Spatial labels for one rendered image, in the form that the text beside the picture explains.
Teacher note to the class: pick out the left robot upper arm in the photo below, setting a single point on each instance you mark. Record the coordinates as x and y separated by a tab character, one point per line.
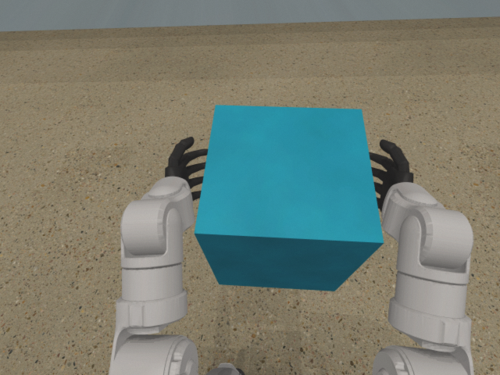
155	354

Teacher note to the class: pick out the robot left hand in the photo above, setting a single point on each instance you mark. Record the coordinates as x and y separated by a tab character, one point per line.
178	161

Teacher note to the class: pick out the left robot forearm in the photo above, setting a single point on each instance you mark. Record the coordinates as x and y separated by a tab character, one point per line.
151	256

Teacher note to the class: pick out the right robot forearm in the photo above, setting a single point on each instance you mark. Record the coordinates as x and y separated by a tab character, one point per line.
433	263

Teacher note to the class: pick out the robot right hand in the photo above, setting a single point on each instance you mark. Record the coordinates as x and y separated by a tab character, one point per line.
397	169

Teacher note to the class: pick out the right robot upper arm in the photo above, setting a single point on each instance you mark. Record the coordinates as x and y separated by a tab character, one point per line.
401	360

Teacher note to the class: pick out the left robot shin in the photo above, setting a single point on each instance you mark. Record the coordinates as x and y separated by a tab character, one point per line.
227	365

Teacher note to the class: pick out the carton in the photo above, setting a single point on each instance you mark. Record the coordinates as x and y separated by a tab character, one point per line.
288	198

